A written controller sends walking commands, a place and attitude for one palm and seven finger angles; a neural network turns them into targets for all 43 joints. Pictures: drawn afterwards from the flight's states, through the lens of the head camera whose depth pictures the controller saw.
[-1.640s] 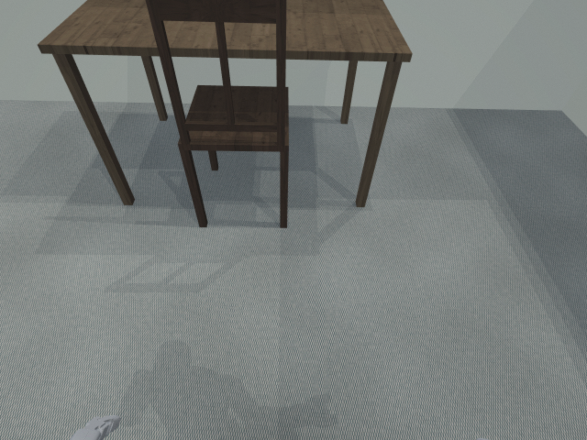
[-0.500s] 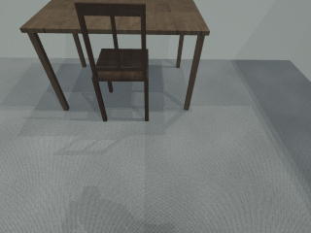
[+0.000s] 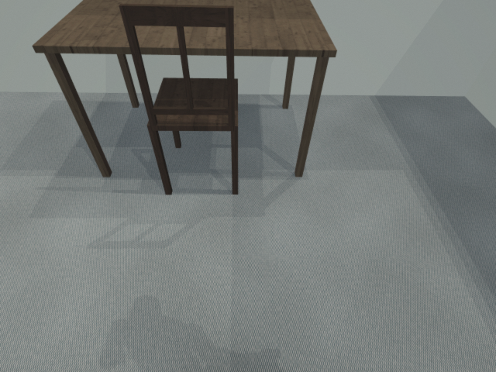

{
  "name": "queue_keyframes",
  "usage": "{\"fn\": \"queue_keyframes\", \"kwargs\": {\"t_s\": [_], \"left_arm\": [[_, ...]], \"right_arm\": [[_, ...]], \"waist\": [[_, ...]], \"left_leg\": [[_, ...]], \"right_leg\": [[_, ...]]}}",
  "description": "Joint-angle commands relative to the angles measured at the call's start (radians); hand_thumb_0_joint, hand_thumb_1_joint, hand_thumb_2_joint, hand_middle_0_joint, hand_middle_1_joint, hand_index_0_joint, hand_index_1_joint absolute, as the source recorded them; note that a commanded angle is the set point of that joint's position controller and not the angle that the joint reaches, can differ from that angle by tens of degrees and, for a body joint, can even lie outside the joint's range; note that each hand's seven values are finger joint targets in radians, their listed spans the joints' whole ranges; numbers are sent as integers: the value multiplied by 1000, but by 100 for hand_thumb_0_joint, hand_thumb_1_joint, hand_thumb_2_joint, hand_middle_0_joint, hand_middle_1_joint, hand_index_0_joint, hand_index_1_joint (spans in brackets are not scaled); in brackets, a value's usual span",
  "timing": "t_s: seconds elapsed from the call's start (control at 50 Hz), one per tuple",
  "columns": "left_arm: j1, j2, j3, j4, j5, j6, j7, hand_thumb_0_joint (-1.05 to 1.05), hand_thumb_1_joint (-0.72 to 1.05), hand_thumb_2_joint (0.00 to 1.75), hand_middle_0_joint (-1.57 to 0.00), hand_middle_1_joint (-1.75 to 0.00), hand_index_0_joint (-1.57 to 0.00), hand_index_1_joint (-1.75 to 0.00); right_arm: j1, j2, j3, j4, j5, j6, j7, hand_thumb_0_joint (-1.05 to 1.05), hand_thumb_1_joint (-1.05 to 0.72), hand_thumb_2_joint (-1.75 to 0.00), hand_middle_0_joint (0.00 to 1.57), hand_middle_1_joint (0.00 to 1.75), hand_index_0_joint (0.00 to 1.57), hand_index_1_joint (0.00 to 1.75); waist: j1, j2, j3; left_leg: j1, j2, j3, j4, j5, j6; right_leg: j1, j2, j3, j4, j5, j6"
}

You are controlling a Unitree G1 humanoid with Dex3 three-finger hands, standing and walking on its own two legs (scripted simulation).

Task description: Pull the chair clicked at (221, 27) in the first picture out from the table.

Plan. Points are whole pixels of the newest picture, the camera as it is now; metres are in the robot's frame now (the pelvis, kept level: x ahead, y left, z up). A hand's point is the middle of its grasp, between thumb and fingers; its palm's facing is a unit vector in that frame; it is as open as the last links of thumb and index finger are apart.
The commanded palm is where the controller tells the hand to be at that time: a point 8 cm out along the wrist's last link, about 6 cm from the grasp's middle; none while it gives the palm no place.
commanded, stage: walk to a spot facing it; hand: left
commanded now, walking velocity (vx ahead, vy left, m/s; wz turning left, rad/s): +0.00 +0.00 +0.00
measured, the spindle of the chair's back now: (185, 71) +1.13 +0.31 -0.07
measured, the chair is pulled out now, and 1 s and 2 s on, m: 0.00 0.00 0.00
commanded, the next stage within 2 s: take the last steps up to it in 0.90 s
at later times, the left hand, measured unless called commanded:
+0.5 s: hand out of the picture +0.02 +0.21 -0.20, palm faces +0.04 -0.99 -0.14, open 7.3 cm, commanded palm none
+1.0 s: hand (180, 259) +0.40 +0.19 -0.19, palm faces +0.07 -0.98 -0.16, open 7.3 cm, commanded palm none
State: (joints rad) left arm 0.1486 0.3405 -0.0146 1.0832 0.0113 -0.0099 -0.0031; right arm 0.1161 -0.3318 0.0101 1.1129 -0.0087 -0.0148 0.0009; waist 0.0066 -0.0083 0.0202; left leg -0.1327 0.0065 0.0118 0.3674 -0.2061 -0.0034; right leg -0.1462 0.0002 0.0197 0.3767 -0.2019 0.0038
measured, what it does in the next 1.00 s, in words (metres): walks ahead: right foot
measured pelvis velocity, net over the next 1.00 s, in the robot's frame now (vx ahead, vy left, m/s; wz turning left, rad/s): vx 0.30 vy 0.01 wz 0.07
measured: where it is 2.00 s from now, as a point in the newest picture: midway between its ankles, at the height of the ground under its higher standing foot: (240, 279)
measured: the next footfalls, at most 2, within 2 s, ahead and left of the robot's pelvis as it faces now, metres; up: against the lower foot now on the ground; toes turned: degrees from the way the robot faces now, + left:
right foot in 0.88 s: +0.40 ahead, -0.08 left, +0.00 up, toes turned -6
left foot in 1.28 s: +0.51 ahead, +0.18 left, +0.00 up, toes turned +15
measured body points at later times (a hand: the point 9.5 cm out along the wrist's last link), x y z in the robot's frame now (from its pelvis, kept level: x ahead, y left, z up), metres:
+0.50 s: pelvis +0.08 +0.04 -0.01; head +0.07 +0.07 +0.44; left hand +0.02 +0.27 -0.18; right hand +0.05 -0.20 -0.15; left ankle +0.02 +0.12 -0.75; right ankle +0.01 -0.10 -0.70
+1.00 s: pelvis +0.30 +0.01 -0.02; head +0.32 +0.02 +0.42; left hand +0.39 +0.24 -0.17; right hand +0.23 -0.20 -0.18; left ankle +0.16 +0.12 -0.64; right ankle +0.36 -0.07 -0.75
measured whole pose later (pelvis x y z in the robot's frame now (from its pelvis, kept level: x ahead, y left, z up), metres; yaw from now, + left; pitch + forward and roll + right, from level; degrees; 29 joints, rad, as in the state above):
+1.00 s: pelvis +0.30 +0.01 -0.02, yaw +4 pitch -2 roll -2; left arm 0.14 0.16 0.04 1.01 0.02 -0.08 0.00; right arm 0.42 -0.12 -0.04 1.17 -0.01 -0.04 -0.02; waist -0.04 0.02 0.06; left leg -0.32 0.07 0.01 1.30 -0.41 0.04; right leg -0.33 -0.01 -0.19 0.61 -0.25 -0.06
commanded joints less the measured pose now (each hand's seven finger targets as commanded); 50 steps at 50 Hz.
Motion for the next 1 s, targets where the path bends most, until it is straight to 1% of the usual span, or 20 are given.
{"fn": "queue_keyframes", "kwargs": {"t_s": [0.0, 0.08, 0.14, 0.18, 0.26, 0.32, 0.36, 0.38, 0.4, 0.42, 0.48, 0.56, 0.72, 0.8, 0.82, 0.84, 0.86, 0.88, 0.92, 0.98], "left_arm": [[-36, 204, 44, -60, 0, -19, 15, 0, 90, 90, -20, -30, -20, -30], [-37, 205, 44, -60, 0, -19, 16, 0, 90, 90, -20, -30, -20, -30], [66, 82, 20, -21, 5, 8, 16, 0, 90, 90, -20, -30, -20, -30], [94, 104, 32, -23, 10, 15, 7, 0, 90, 90, -20, -30, -20, -30], [195, 139, 64, -30, 9, 3, 10, 0, 90, 90, -20, -30, -20, -30], [190, 110, 73, -41, 9, -18, 11, 0, 90, 90, -20, -30, -20, -30], [149, 66, 69, -54, 5, -16, 8, 0, 90, 90, -20, -30, -20, -30], [139, 9, 60, -67, 0, -14, 2, 0, 90, 90, -20, -30, -20, -30], [103, -51, 47, -98, -1, -17, -3, 0, 90, 90, -20, -30, -20, -30], [36, -28, 53, -123, 14, -25, 6, 0, 90, 90, -20, -30, -20, -30], [47, -57, 62, -91, 15, -34, -7, 0, 90, 90, -20, -30, -20, -30], [81, -110, 58, -75, 14, -20, -19, 0, 90, 90, -20, -30, -20, -30], [-108, -152, 55, -140, 2, -24, -24, 0, 90, 90, -20, -30, -20, -30], [90, -106, 74, -88, 11, -40, -13, 0, 90, 90, -20, -30, -20, -30], [219, -77, 88, -49, 18, -50, -9, 0, 90, 90, -20, -30, -20, -30], [358, 7, 110, -17, 27, -62, 4, 0, 90, 90, -20, -30, -20, -30], [436, 101, 134, -1, 19, -64, 16, 0, 90, 90, -20, -30, -20, -30], [402, 99, 132, -1, -2, -57, 18, 0, 90, 90, -20, -30, -20, -30], [224, 9, 106, -40, 2, -58, 22, 0, 90, 90, -20, -30, -20, -30], [120, -88, 69, -57, 12, -74, 29, 0, 90, 90, -20, -30, -20, -30]], "right_arm": [[-45, -209, -43, -62, 1, -19, -13, 0, -90, -90, 20, 30, 20, 30], [-46, -209, -43, -62, 1, -19, -13, 0, -90, -90, 20, 30, 20, 30], [40, -73, -12, -32, -9, 7, -4, 0, -90, -90, 20, 30, 20, 30], [53, -68, -16, -34, -17, 15, 1, 0, -90, -90, 20, 30, 20, 30], [66, -33, -26, -74, -16, 7, 3, 0, -90, -90, 20, 30, 20, 30], [119, -4, -32, -80, -9, -15, 8, 0, -90, -90, 20, 30, 20, 30], [241, 20, -35, -42, -5, -28, 5, 0, -90, -90, 20, 30, 20, 30], [343, -32, -50, -11, -12, -34, -5, 0, -90, -90, 20, 30, 20, 30], [461, -110, -77, 19, -22, -39, -16, 0, -90, -90, 20, 30, 20, 30], [488, -87, -70, 27, -16, -37, -20, 0, -90, -90, 20, 30, 20, 30], [431, 13, -48, 11, -9, -60, -31, 0, -90, -90, 20, 30, 20, 30], [443, 56, -45, 27, -2, -83, -42, 0, -90, -90, 20, 30, 20, 30], [501, 89, -45, 76, -10, -81, -48, 0, -90, -90, 20, 30, 20, 30], [467, 44, -59, 79, -5, -75, -48, 0, -90, -90, 20, 30, 20, 30], [451, 43, -61, 69, -2, -72, -46, 0, -90, -90, 20, 30, 20, 30], [459, 78, -57, 49, 8, -71, -33, 0, -90, -90, 20, 30, 20, 30], [509, 137, -50, 23, 16, -74, -31, 0, -90, -90, 20, 30, 20, 30], [422, 117, -54, 5, 17, -69, -32, 0, -90, -90, 20, 30, 20, 30], [323, 147, -61, -18, 6, -58, -21, 0, -90, -90, 20, 30, 20, 30], [352, 194, -50, -10, -13, -15, -15, 0, -90, -90, 20, 30, 20, 30]], "waist": [[-8, 11, -47], [-7, 6, -50], [0, -22, -40], [9, -53, 52], [34, -182, 101], [1, -110, 91], [-55, -30, 83], [-91, 147, 83], [-125, 345, 93], [-122, 261, 145], [-72, 61, 186], [-37, 99, 104], [-64, 150, 146], [33, 135, 22], [94, 100, -35], [148, -30, -134], [126, -229, -251], [129, -119, -197], [60, -19, 15], [-40, 11, 79]], "left_leg": [[22, 117, -98, -61, 139, 31], [26, 117, -100, -63, 150, 32], [-19, 85, -73, -18, -117, 19], [-136, 51, -61, 17, -303, 24], [-305, 18, 25, 293, -258, 20], [-251, 46, 33, 238, -226, 28], [-20, 38, 34, 72, -155, 38], [98, 137, -153, -40, -220, 81], [190, 342, -438, -193, -260, 169], [159, 381, -495, -220, -202, 202], [130, 344, -358, -188, 95, 223], [175, 250, -137, -171, 337, 180], [164, 216, 0, -172, 533, 143], [195, 232, 36, 102, 869, 119], [99, 200, 48, 285, 798, 90], [-140, 144, 64, 563, 470, 61], [-373, -19, 66, 959, -309, 24], [-409, 21, -50, 1078, -334, 60], [-450, 102, -51, 1070, -191, 56], [-342, 139, -41, 914, -141, 29]], "right_leg": [[-7, -116, 103, -59, 145, -32], [0, -117, 98, -58, 154, -31], [-16, -110, 105, -67, -176, -18], [-54, -123, 154, -110, -387, -40], [0, -274, 336, -223, -513, -148], [-1, -278, 244, -141, -283, -173], [-160, -189, 102, -2, -233, -117], [-297, -81, -3, 211, -202, -66], [-490, 13, -142, 495, -314, -12], [-557, -20, -51, 635, -354, -24], [-597, -106, -14, 764, -200, -19], [-561, -110, -66, 738, -75, 12], [-432, -59, -168, 328, 48, -15], [-143, 13, -189, 226, 36, -71], [60, 18, -184, 164, 87, -83], [326, -161, 16, 147, 102, -143], [458, -476, 499, 37, 196, -269], [352, -489, 516, -62, 106, -298], [34, -433, 354, -132, -53, -241], [-210, -347, 69, -158, 138, -170]]}}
